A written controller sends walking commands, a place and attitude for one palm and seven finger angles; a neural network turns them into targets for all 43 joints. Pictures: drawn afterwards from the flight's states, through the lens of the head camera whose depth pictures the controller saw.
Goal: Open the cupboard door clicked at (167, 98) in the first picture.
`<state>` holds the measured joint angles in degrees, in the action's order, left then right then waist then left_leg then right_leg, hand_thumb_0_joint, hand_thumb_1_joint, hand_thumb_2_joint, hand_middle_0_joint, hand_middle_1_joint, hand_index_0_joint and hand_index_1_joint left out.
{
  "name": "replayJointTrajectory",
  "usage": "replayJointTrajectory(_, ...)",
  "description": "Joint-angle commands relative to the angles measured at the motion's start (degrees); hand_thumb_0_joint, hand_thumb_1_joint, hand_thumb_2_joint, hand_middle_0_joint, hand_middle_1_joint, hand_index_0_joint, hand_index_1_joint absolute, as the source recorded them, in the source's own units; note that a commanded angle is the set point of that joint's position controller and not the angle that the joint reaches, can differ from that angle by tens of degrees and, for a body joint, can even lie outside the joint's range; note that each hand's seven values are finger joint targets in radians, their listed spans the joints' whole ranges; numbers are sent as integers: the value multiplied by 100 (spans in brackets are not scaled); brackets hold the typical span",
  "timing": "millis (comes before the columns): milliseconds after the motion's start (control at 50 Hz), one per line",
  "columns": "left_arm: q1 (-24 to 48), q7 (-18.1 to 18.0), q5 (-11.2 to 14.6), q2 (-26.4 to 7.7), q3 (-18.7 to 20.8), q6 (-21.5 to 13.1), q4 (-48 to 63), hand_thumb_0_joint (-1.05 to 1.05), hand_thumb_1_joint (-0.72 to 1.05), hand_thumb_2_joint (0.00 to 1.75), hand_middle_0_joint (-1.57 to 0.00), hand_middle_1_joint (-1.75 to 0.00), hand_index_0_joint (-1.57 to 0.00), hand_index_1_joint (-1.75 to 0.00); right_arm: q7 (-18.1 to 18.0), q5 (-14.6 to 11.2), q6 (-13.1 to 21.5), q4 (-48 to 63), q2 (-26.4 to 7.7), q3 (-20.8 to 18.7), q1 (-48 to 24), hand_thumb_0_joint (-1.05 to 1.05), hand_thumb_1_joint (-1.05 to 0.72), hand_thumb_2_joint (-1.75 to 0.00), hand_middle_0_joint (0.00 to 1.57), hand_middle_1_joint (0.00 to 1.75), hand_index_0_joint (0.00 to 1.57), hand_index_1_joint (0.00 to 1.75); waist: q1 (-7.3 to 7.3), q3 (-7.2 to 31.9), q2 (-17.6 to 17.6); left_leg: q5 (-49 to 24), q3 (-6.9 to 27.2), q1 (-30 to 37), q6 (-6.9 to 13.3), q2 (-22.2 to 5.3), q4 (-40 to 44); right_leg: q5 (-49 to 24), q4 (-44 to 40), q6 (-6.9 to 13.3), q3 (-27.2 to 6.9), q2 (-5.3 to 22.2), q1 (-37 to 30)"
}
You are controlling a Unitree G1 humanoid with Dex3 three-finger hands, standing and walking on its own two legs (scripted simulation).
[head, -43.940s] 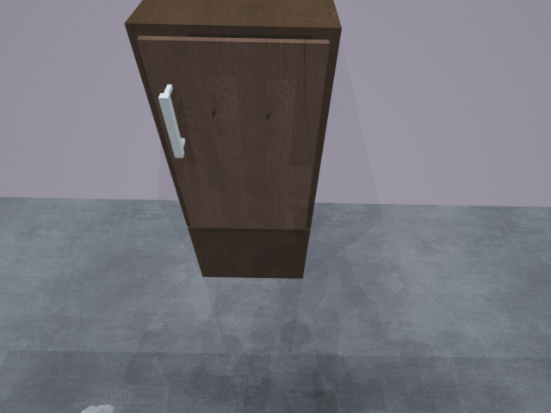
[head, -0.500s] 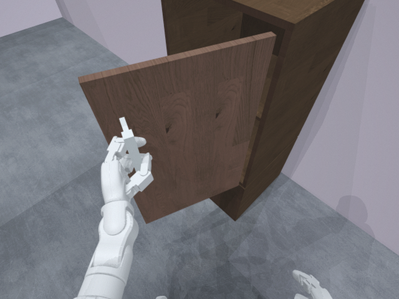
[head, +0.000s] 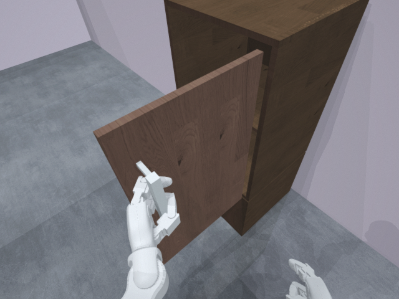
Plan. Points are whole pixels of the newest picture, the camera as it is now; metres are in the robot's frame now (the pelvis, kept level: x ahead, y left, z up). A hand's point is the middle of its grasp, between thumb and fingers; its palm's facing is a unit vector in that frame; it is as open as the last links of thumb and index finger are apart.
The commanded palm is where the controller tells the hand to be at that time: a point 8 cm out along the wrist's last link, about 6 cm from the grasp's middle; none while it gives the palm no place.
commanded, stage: open thumb and fingers to let go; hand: left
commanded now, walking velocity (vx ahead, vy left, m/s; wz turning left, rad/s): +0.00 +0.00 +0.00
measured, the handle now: (154, 194) +0.31 +0.10 +0.07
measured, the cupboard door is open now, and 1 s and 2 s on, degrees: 90 86 91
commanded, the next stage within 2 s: slide the hand sideways off the handle in 0.84 s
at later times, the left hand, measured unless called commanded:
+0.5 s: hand (164, 215) +0.27 +0.07 +0.07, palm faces +0.32 -0.95 +0.00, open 11.8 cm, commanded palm +0.23 +0.11 +0.06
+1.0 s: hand (165, 216) +0.26 +0.07 +0.07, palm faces +0.18 -0.98 -0.02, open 15.8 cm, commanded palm +0.22 +0.11 +0.06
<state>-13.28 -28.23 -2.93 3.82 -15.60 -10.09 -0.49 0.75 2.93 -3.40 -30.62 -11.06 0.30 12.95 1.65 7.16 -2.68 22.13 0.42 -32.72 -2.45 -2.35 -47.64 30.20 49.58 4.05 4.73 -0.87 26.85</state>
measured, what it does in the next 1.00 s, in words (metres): stands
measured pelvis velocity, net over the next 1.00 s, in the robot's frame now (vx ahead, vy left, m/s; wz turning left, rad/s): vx -0.03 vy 0.03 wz -0.01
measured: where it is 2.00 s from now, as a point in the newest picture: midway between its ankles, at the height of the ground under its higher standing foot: outside the picture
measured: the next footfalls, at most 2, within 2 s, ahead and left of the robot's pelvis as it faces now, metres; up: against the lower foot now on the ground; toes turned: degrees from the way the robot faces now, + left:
none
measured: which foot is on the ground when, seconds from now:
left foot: down 0.00-1.00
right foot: down 0.00-1.00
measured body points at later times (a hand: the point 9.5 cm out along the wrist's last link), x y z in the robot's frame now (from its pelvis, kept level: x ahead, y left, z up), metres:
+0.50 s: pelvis -0.01 +0.00 -0.01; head +0.01 -0.03 +0.44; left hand +0.24 +0.12 +0.07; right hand +0.16 -0.22 -0.11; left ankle +0.02 +0.16 -0.70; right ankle -0.05 -0.07 -0.70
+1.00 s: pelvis -0.03 +0.03 -0.01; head -0.01 +0.02 +0.44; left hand +0.25 +0.12 +0.07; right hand +0.15 -0.18 -0.11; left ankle +0.02 +0.16 -0.70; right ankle -0.05 -0.06 -0.70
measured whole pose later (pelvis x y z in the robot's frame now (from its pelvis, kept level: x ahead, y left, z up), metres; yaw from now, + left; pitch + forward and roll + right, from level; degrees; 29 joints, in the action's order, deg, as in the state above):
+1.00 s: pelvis -0.03 +0.03 -0.01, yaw +0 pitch +7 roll +0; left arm -4.8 -27.4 -4.1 3.9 -16.8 -9.4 -5.2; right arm 1.8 2.7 -1.4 -31.1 -10.1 1.0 11.4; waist 0.8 6.9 -2.7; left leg 22.5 0.4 -38.3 -0.7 -1.2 -53.2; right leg 29.7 53.9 2.0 4.1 0.2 31.8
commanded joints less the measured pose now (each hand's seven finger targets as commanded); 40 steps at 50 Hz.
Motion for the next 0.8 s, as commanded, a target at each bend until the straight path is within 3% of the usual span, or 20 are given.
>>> replayJointTrajectory(0,1408,-278,-72,484,215,-440,1185,0,90,90,-40,-135,-40,-135,-35,18,437,780,-427,-107,-721,0,-90,-90,20,30,20,30,0,699,886,-1093,11,490,300,346,-55,-3397,-1028,-561,-686,396,-28)
replayJointTrajectory(60,1358,-288,-83,479,292,-496,955,0,69,81,-38,-133,-38,-133,-65,38,467,741,-409,-135,-727,0,-90,-90,20,30,20,30,-90,869,893,-1040,29,435,296,369,-65,-3206,-1059,-559,-809,445,-91)
replayJointTrajectory(140,1178,-126,-12,380,386,-530,891,0,41,69,-36,-130,-36,-130,-73,27,439,730,-430,-161,-593,0,-90,-90,20,30,20,30,-133,1140,1226,-1246,34,368,298,384,-43,-4068,-980,-649,-885,510,-477)
replayJointTrajectory(200,1176,-25,18,401,347,-573,980,0,20,60,-35,-127,-35,-127,-69,5,403,760,-440,-175,-584,0,-90,-90,20,30,20,30,-113,1071,1102,-1258,15,399,301,370,-8,-4207,-928,-653,-839,512,-452)
replayJointTrajectory(320,1234,-12,-78,536,110,-695,1102,0,-22,42,-32,-123,-32,-123,-52,1,435,814,-470,-184,-612,0,-90,-90,20,30,20,30,-39,989,921,-1168,30,504,338,341,-47,-3582,-861,-574,-676,421,-82)
replayJointTrajectory(360,1145,27,-53,514,116,-707,1030,0,-36,36,-31,-122,-31,-122,-58,-4,447,821,-478,-189,-610,0,-90,-90,20,30,20,30,-33,914,1101,-1094,50,436,339,342,-70,-3431,-915,-578,-703,426,-56)
replayJointTrajectory(400,1490,-9,-76,530,79,-726,1041,0,-50,30,-30,-120,-30,-120,-70,-9,454,804,-480,-180,-644,0,-90,-90,20,30,20,30,3,873,952,-1012,44,468,352,340,-85,-3064,-921,-544,-679,403,110)
replayJointTrajectory(440,1494,-54,-115,530,67,-723,1047,0,-50,30,-30,-120,-30,-120,-64,-10,473,822,-485,-192,-618,0,-90,-90,20,30,20,30,-36,940,852,-1029,50,502,353,326,-83,-2872,-876,-495,-620,352,153)
replayJointTrajectory(520,1552,-132,-155,684,-57,-671,1002,0,-50,30,-27,-100,-27,-100,-47,-16,485,857,-466,-187,-666,0,-90,-90,20,30,20,30,-42,1061,715,-1048,26,553,356,319,-103,-2693,-780,-444,-507,287,259)
replayJointTrajectory(560,1456,-165,-142,725,-65,-595,905,0,-50,30,-25,-90,-25,-90,-37,-14,490,883,-465,-182,-651,0,-90,-90,20,30,20,30,-61,1023,864,-1063,44,536,354,305,-74,-2648,-758,-428,-420,248,251)
replayJointTrajectory(620,1659,-239,-161,796,-133,-554,983,0,-50,30,-22,-75,-22,-75,-31,-23,494,881,-461,-177,-682,0,-90,-90,20,30,20,30,-57,1056,655,-1076,26,604,351,292,-67,-2409,-719,-370,-345,189,340)
replayJointTrajectory(680,1828,-320,-175,812,-129,-476,935,0,-50,30,-20,-60,-20,-60,-20,-6,497,874,-464,-165,-691,0,-90,-90,20,30,20,30,-60,1041,658,-1051,50,590,347,282,-54,-2201,-682,-333,-273,141,414)
replayJointTrajectory(740,1665,-360,-165,817,-83,-407,935,0,-50,30,-18,-45,-18,-45,-3,-9,500,908,-448,-170,-718,0,-90,-90,20,30,20,30,-166,1116,608,-1102,51,605,331,272,-21,-2110,-653,-285,-215,89,343)
replayJointTrajectory(780,1911,-407,-170,905,-142,-366,871,0,-50,30,-16,-35,-16,-35,5,-19,485,879,-443,-148,-790,0,-90,-90,20,30,20,30,-100,972,565,-997,58,607,330,257,-15,-1855,-673,-269,-189,74,508)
